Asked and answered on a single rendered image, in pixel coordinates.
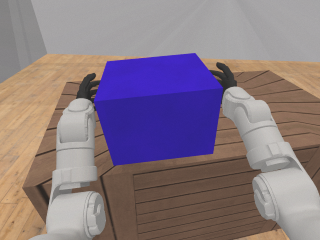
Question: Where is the carton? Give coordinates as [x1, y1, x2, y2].
[93, 53, 223, 166]

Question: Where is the left robot forearm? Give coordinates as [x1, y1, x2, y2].
[46, 98, 98, 233]

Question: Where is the right robot upper arm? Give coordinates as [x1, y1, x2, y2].
[252, 167, 320, 240]

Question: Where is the robot left hand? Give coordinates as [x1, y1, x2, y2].
[76, 73, 100, 111]

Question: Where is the robot right hand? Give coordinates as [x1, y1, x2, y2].
[209, 62, 237, 104]

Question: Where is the right robot forearm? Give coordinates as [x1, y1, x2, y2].
[222, 86, 320, 204]

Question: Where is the pedestal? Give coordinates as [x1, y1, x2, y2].
[22, 70, 320, 240]

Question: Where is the left robot upper arm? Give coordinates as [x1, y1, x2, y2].
[28, 191, 106, 240]

